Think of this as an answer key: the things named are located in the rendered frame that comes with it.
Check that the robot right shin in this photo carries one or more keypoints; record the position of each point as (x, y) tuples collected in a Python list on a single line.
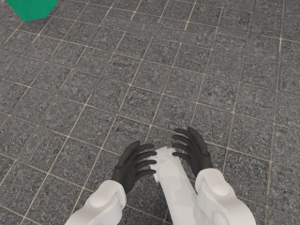
[(171, 150)]

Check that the left robot hand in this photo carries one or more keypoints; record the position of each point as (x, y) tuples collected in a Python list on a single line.
[(127, 171)]

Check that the robot right thigh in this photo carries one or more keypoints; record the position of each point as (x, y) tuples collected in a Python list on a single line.
[(178, 191)]

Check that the carton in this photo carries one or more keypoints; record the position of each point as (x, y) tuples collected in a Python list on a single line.
[(30, 10)]

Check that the robot right forearm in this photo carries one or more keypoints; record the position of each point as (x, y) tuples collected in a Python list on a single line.
[(218, 201)]

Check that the robot left forearm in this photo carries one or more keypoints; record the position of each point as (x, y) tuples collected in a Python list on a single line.
[(103, 207)]

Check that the right robot hand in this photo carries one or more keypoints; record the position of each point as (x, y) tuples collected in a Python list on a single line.
[(197, 157)]

